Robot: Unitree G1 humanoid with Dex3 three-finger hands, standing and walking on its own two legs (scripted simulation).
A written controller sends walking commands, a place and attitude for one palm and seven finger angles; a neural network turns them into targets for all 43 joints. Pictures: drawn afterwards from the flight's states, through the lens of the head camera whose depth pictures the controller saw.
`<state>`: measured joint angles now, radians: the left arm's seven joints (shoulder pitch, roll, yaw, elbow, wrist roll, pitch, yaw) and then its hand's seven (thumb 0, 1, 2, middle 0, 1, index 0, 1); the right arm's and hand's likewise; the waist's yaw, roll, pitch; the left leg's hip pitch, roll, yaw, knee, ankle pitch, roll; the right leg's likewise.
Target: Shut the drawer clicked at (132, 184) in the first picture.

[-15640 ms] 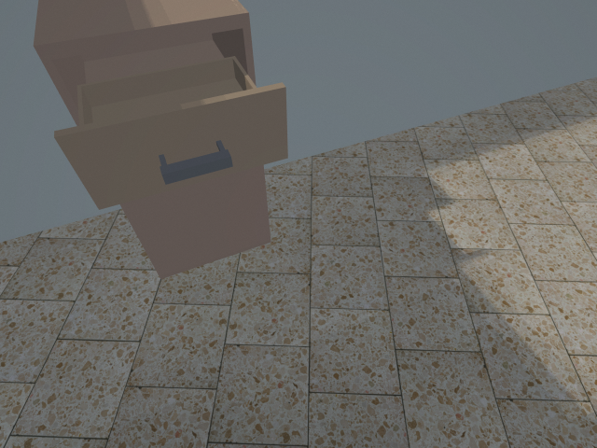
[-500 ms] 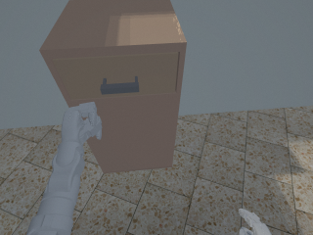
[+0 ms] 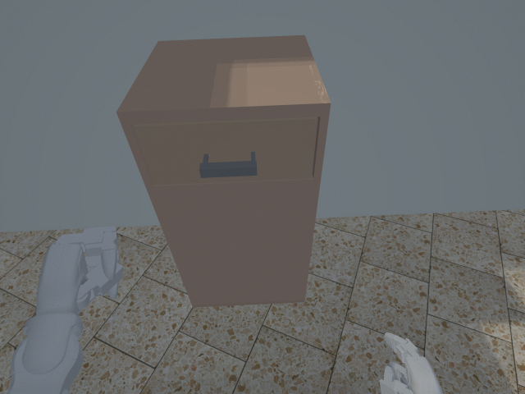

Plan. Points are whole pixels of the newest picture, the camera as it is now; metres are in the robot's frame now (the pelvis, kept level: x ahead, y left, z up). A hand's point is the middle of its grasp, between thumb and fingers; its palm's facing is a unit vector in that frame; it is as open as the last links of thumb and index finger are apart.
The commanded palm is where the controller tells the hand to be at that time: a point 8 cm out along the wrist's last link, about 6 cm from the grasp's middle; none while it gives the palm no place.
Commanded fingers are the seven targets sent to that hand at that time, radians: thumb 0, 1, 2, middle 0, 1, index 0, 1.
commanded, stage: draw the hand back to the body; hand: left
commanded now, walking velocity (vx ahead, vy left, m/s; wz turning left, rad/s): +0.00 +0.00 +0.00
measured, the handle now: (229, 163) +0.61 +0.15 +0.01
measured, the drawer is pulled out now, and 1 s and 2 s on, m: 0.00 0.00 0.00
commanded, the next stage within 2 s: step back with the hand held close in 0.36 s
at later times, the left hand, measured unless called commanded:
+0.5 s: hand (67, 294) +0.18 +0.24 +0.15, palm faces +0.39 -0.85 -0.36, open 3.3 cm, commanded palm +0.13 +0.29 +0.17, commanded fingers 0.00 0.90 0.90 -1.40 -1.60 -1.40 -1.60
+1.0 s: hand (55, 305) +0.17 +0.25 +0.15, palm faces +0.28 -0.81 -0.51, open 3.2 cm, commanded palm +0.11 +0.30 +0.17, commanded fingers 0.00 0.90 0.90 -1.40 -1.60 -1.40 -1.60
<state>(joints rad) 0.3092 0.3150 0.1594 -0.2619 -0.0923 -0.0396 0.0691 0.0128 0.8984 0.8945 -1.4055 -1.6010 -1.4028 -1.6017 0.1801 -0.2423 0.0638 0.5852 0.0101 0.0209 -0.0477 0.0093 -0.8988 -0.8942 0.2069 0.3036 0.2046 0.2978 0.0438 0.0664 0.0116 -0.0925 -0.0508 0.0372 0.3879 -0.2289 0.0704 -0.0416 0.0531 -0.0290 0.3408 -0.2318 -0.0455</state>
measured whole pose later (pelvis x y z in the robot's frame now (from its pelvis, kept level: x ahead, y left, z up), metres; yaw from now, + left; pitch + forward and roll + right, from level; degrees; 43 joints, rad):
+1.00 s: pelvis -0.03 +0.02 -0.01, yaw -1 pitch +1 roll +0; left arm 0.63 0.42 0.37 -0.57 -0.06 -0.18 0.10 0.01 0.89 0.89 -1.41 -1.60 -1.40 -1.60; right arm 0.20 -0.25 -0.02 0.52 0.00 0.02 -0.06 0.01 -0.90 -0.89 0.21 0.30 0.20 0.30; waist 0.01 0.01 0.02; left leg -0.28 -0.08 0.09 0.47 -0.22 0.11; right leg -0.29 0.02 0.01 0.53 -0.26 -0.01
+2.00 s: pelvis -0.22 -0.01 -0.01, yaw -3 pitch +2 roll +0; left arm 0.56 0.40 0.35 -0.58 -0.05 -0.18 0.13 0.01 0.89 0.89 -1.41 -1.60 -1.41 -1.60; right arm 0.19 -0.25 -0.01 0.59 0.02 0.02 -0.08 0.01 -0.90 -0.89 0.21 0.30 0.20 0.30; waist 0.00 -0.04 0.01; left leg -0.30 -0.01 0.05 0.47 -0.19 0.04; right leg -0.26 0.05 0.00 0.54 -0.33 0.02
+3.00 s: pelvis -0.27 +0.00 -0.01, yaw +0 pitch -1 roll +0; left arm 0.62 0.39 0.37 -0.55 -0.03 -0.22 0.14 0.01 0.89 0.89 -1.41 -1.60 -1.41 -1.60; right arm 0.20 -0.21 0.00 0.60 0.00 -0.12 -0.06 0.01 -0.90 -0.89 0.21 0.30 0.20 0.30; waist 0.00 -0.01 0.04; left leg -0.24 0.02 0.05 0.50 -0.24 0.01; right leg -0.19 0.05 -0.04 0.47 -0.26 -0.04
